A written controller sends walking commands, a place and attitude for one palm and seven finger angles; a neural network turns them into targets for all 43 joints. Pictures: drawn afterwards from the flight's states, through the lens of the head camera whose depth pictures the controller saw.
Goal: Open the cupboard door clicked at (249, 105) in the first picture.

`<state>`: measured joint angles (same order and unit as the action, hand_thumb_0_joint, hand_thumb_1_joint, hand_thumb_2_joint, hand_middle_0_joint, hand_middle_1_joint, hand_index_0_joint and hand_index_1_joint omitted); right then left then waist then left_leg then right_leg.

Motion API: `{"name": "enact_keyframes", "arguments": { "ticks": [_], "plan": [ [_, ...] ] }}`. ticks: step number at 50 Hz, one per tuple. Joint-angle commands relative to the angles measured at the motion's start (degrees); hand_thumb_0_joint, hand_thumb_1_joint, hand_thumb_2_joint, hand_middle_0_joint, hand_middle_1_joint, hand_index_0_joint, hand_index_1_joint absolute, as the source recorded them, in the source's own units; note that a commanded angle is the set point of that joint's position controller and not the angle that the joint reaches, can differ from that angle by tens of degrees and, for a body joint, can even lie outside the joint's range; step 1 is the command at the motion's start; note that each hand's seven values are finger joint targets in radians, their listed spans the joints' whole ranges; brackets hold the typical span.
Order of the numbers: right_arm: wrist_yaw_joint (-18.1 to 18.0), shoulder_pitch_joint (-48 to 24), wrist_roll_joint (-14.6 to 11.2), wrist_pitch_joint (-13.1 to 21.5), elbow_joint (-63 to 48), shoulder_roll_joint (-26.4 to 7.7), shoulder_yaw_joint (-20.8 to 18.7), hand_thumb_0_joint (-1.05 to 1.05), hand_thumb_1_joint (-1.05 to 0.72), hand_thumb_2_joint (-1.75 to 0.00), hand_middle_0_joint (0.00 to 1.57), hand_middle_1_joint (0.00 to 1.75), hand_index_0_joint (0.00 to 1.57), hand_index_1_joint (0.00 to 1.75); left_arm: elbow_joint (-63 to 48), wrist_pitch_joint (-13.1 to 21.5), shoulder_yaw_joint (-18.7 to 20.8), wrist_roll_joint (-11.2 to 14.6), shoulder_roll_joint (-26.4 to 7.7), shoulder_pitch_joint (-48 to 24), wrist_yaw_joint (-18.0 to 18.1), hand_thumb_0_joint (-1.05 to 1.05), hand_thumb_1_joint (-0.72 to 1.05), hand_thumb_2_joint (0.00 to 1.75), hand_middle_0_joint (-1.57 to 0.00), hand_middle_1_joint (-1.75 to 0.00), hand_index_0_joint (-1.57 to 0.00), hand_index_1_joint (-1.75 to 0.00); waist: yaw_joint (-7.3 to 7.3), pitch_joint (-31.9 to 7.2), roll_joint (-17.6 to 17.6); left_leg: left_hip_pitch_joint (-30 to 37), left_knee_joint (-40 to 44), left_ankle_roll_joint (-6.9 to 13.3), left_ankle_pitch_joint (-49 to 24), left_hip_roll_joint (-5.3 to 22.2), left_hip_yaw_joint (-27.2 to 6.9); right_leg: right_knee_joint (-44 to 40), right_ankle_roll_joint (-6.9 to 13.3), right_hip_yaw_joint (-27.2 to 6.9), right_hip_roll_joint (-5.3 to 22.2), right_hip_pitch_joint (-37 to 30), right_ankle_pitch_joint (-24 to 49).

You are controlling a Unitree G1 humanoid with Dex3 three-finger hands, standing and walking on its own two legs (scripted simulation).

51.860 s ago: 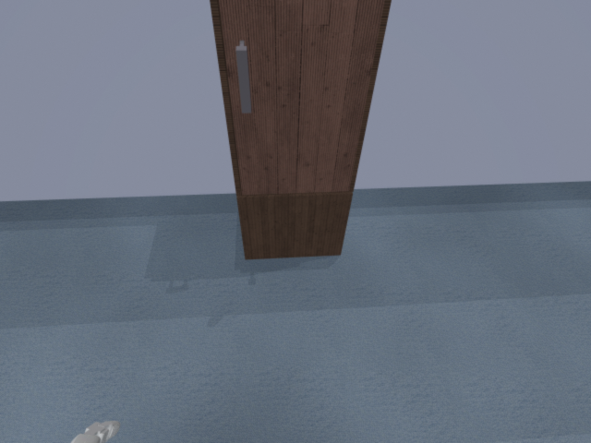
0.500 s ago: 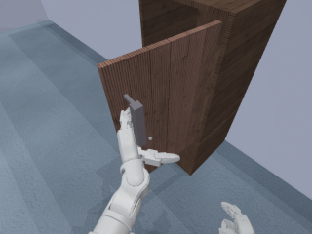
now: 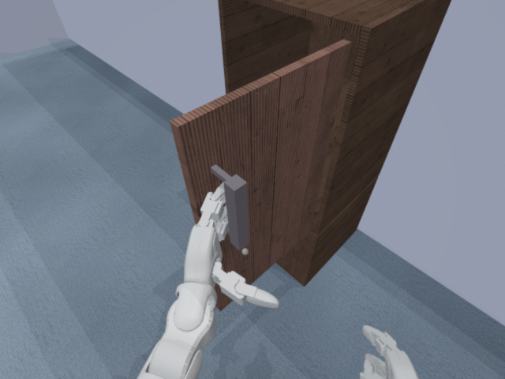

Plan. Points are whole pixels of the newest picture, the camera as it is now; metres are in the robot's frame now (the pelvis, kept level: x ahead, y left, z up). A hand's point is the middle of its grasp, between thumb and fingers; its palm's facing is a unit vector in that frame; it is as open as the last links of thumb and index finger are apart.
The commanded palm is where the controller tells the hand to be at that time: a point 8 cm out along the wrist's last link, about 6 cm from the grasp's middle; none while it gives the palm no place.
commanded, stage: slide the hand sideways off the handle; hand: left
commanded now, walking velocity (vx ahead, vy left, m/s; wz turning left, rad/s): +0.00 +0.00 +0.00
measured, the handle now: (229, 208) +0.37 +0.06 +0.09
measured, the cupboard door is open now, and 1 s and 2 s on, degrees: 88 88 88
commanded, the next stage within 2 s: draw the hand back to the body in 0.78 s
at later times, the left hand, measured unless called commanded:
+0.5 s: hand (212, 275) +0.25 +0.07 +0.08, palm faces -0.02 -1.00 -0.02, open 16.3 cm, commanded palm +0.22 +0.13 +0.08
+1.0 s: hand (181, 293) +0.22 +0.11 +0.09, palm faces -0.03 -1.00 -0.04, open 16.3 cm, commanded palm +0.19 +0.17 +0.10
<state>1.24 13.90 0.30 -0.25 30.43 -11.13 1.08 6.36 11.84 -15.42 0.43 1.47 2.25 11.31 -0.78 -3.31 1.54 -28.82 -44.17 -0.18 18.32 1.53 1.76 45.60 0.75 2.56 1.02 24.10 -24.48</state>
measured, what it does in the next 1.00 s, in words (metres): stands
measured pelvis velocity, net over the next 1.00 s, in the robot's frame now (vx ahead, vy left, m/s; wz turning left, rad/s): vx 0.02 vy -0.02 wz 0.02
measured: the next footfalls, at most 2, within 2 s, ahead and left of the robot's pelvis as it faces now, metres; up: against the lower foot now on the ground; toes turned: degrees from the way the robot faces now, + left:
none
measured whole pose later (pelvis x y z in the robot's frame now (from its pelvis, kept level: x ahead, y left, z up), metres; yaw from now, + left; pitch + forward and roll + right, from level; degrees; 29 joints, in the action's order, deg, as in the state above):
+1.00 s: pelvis +0.02 -0.02 -0.01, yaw +1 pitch +6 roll +0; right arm -2.5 14.7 -1.0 5.7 26.9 -12.6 0.6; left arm -17.0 14.8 -2.8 9.2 -8.8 28.7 -5.9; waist 0.5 -4.5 2.7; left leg -33.4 -50.0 -1.5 22.5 2.0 -0.5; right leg 50.5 1.8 4.5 0.4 27.5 -29.0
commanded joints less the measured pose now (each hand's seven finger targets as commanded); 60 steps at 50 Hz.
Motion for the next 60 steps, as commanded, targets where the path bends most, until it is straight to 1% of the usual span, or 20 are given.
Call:
{"name": "enact_keyframes", "arguments": {
  "ticks": [1, 2, 3, 9, 15, 17, 22, 26, 28, 33, 37, 39, 44, 47, 48, 49, 51, 53, 58, 60],
  "plan": [
    [0.39, -7.48, -0.01, 2.29, -11.17, -5.37, -1.81, 0.00, -0.90, -0.90, 0.20, 0.30, 0.20, 0.30, -16.86, 4.19, 0.26, -1.97, -0.48, -6.52, -0.64, 0.00, -0.50, 0.30, -0.15, -0.30, -0.15, -0.30, 1.55, -8.58, -3.22, 9.23, 6.21, 1.27, -2.30, -1.38, -1.48, -9.18, 1.10, 0.26, -1.53, 2.09, 7.08],
    [0.29, -7.28, -0.10, 2.05, -11.19, -5.49, -1.73, 0.00, -0.90, -0.90, 0.20, 0.30, 0.20, 0.30, -17.54, 3.68, 0.29, -1.70, -0.72, -6.24, -1.02, 0.00, -0.50, 0.30, -0.15, -0.30, -0.15, -0.30, 1.47, -8.82, -4.34, 9.13, 6.30, 1.29, -2.49, -1.46, -1.73, -9.49, 1.14, 0.18, -1.56, 1.19, 7.25],
    [0.13, -7.98, -0.26, 2.05, -11.75, -5.28, -1.66, 0.00, -0.90, -0.90, 0.20, 0.30, 0.20, 0.30, -18.87, 3.28, 0.25, -0.96, -0.50, -5.18, -1.48, 0.00, -0.50, 0.30, -0.15, -0.30, -0.15, -0.30, 1.38, -7.94, -3.48, 9.38, 6.32, 1.36, -2.30, -1.36, -1.39, -9.94, 0.92, 0.11, -1.57, 1.60, 7.43],
    [-0.73, -7.43, -0.34, 2.53, -12.60, -5.22, -1.44, 0.00, -0.90, -0.90, 0.20, 0.30, 0.20, 0.30, -26.00, 2.72, 1.87, 1.25, -2.14, 1.40, -3.33, 0.00, -0.50, 0.30, -0.15, -0.30, -0.15, -0.30, 1.06, -8.60, -4.69, 10.04, 5.43, 1.43, -5.19, -1.58, -1.40, -9.46, 0.47, 0.07, -1.65, 0.19, 12.29],
    [-1.06, -6.13, -0.10, 3.67, -12.70, -5.60, -1.50, 0.00, -0.90, -0.90, 0.20, 0.30, 0.20, 0.30, -28.66, 3.70, 2.01, 1.30, -3.50, 6.17, -5.93, 0.00, -0.50, 0.30, -0.15, -0.30, -0.15, -0.30, 0.11, -7.67, -4.54, 9.31, 3.81, 1.55, -6.14, -1.81, -1.84, -8.20, 0.06, -0.15, -1.44, 1.79, 14.76],
    [-1.16, -5.63, -0.09, 3.93, -12.74, -5.67, -1.57, 0.00, -0.90, -0.90, 0.20, 0.30, 0.20, 0.30, -29.23, 3.51, 3.14, 1.41, -4.81, 9.89, -7.08, 0.00, -0.50, 0.30, -0.15, -0.30, -0.15, -0.30, 0.65, -8.34, -3.80, 9.39, 3.25, 1.63, -7.78, -1.91, -1.71, -7.67, 0.13, -0.28, -1.47, 1.11, 17.14],
    [-1.72, -5.47, -0.20, 4.11, -13.58, -5.65, -1.62, 0.00, -0.90, -0.90, 0.20, 0.30, 0.20, 0.30, -32.44, 3.33, 9.35, 3.87, -9.09, 17.14, -9.63, 0.00, -0.50, 0.30, -0.15, -0.30, -0.15, -0.30, 2.16, -10.44, -5.47, 7.96, 2.45, 1.52, -10.45, -2.35, -1.14, -6.81, -0.49, -1.19, -0.84, -2.69, 24.33],
    [-2.25, -5.09, -0.46, 4.82, -13.55, -5.62, -1.62, 0.00, -0.90, -0.90, 0.20, 0.30, 0.20, 0.30, -35.09, 4.56, 11.31, 5.51, -10.15, 18.68, -11.59, 0.00, -0.50, 0.30, -0.15, -0.30, -0.15, -0.30, 1.26, -9.58, -4.03, 7.18, 1.40, 1.50, -11.10, -2.52, -1.16, -5.97, -1.13, -1.19, -0.67, -1.82, 27.62],
    [-2.26, -4.50, -0.54, 5.43, -13.64, -5.73, -1.72, 0.00, -0.90, -0.90, 0.20, 0.30, 0.20, 0.30, -35.08, 5.13, 11.47, 6.65, -9.55, 23.08, -12.79, 0.00, -0.50, 0.30, -0.15, -0.30, -0.15, -0.30, 1.19, -9.41, -3.86, 6.72, 0.73, 1.48, -11.74, -2.49, -1.20, -5.74, -1.59, -1.24, -0.46, -1.78, 30.06],
    [-2.66, -3.54, -0.76, 6.84, -13.65, -6.40, -2.18, 0.00, -0.90, -0.90, 0.20, 0.30, 0.20, 0.30, -36.51, 6.88, 12.98, 8.34, -11.49, 26.25, -16.43, 0.00, -0.50, 0.30, -0.15, -0.30, -0.15, -0.30, 0.76, -9.76, -4.25, 5.26, -0.56, 1.47, -11.35, -2.67, -1.67, -4.78, -2.10, -1.70, -0.12, -1.08, 31.04],
    [-2.99, -3.28, -1.02, 7.55, -13.86, -6.73, -2.52, 0.00, -0.90, -0.90, 0.20, 0.30, 0.20, 0.30, -36.68, 7.54, 14.32, 9.44, -12.63, 29.83, -18.63, 0.00, -0.50, 0.30, -0.15, -0.30, -0.15, -0.30, 1.00, -9.62, -4.63, 4.18, -1.41, 1.53, -10.58, -2.83, -1.76, -4.45, -2.18, -2.04, -0.11, -0.30, 29.37],
    [-3.11, -3.44, -1.19, 8.11, -14.17, -6.79, -2.34, 0.00, -0.90, -0.90, 0.20, 0.30, 0.20, 0.30, -37.55, 7.87, 12.64, 9.66, -11.61, 26.23, -18.73, 0.00, -0.50, 0.30, -0.15, -0.30, -0.15, -0.30, 0.04, -7.92, -4.08, 3.60, -1.52, 1.59, -8.78, -2.88, -2.12, -4.39, -1.98, -1.60, -0.32, 2.22, 25.41],
    [-3.60, -3.42, -1.13, 9.12, -13.90, -6.89, -2.37, 0.00, -0.90, -0.90, 0.20, 0.30, 0.20, 0.30, -36.20, 8.15, 13.40, 9.36, -12.05, 23.37, -17.24, 0.00, -0.50, 0.30, -0.15, -0.30, -0.15, -0.30, 0.05, -7.45, -4.77, 2.22, -2.13, 1.55, -5.44, -2.75, -2.51, -5.27, -1.52, -2.34, -0.35, 4.39, 16.91],
    [-3.96, -3.84, -1.36, 9.40, -13.64, -6.96, -2.42, 0.00, -0.90, -0.90, 0.20, 0.30, 0.20, 0.30, -38.31, 7.82, 17.81, 9.30, -16.37, 23.00, -16.31, 0.00, -0.50, 0.30, -0.15, -0.30, -0.15, -0.30, 1.59, -9.97, -3.09, 3.33, -1.18, 1.65, -5.61, -2.54, -2.29, -5.67, -0.81, -2.40, -0.77, 2.43, 14.21],
    [-3.99, -4.33, -1.53, 9.56, -13.97, -6.59, -2.19, 0.00, -0.90, -0.90, 0.20, 0.30, 0.20, 0.30, -38.98, 7.48, 17.27, 9.58, -15.44, 23.51, -16.40, 0.00, -0.50, 0.30, -0.15, -0.30, -0.15, -0.30, 1.84, -10.19, -2.17, 3.76, -0.79, 1.65, -5.73, -2.56, -2.12, -5.86, -0.75, -2.39, -0.64, 1.83, 14.34],
    [-4.13, -4.29, -1.63, 9.54, -13.80, -6.54, -2.12, 0.00, -0.90, -0.90, 0.20, 0.30, 0.20, 0.30, -38.91, 6.79, 18.79, 9.91, -16.61, 24.33, -16.34, 0.00, -0.50, 0.30, -0.15, -0.30, -0.15, -0.30, 2.17, -10.48, -1.80, 3.99, -0.52, 1.64, -5.85, -2.44, -2.09, -6.09, -0.74, -2.31, -0.72, 1.41, 14.54],
    [-4.33, -4.70, -1.96, 9.62, -13.57, -6.53, -1.68, 0.00, -0.90, -0.90, 0.20, 0.30, 0.20, 0.30, -38.61, 5.20, 18.92, 10.53, -16.25, 23.30, -16.60, 0.00, -0.50, 0.30, -0.15, -0.30, -0.15, -0.30, 2.01, -8.42, -0.81, 4.26, 0.58, 1.54, -5.15, -2.37, -2.03, -6.89, -0.61, -1.55, -1.09, 1.70, 13.18],
    [-4.56, -5.25, -2.17, 9.98, -13.40, -6.76, -1.57, 0.00, -0.90, -0.90, 0.20, 0.30, 0.20, 0.30, -37.78, 3.42, 18.55, 11.49, -15.48, 23.47, -17.25, 0.00, -0.50, 0.30, -0.15, -0.30, -0.15, -0.30, 1.45, -7.01, -2.90, 4.26, 1.10, 1.66, -4.21, -2.12, -2.29, -8.35, -1.07, -1.80, -1.04, 1.89, 12.01],
    [-5.12, -6.03, -2.50, 10.69, -13.11, -7.26, -1.16, 0.00, -0.90, -0.90, 0.20, 0.30, 0.20, 0.30, -38.31, -0.28, 21.54, 13.43, -17.47, 24.68, -19.41, 0.00, -0.50, 0.30, -0.15, -0.30, -0.15, -0.30, 2.22, -5.49, -3.80, 5.20, 2.93, 1.67, -4.56, -2.11, -2.58, -9.89, -1.09, -1.30, -1.18, 0.28, 11.92],
    [-5.18, -5.93, -2.60, 11.12, -13.13, -7.32, -0.98, 0.00, -0.90, -0.90, 0.20, 0.30, 0.20, 0.30, -40.54, -0.87, 21.95, 13.72, -17.92, 24.31, -20.03, 0.00, -0.50, 0.30, -0.15, -0.30, -0.15, -0.30, 2.48, -5.85, -1.01, 6.81, 3.98, 1.63, -5.44, -2.07, -2.60, -9.62, -0.80, -0.25, -1.57, 0.13, 12.87]
  ]
}}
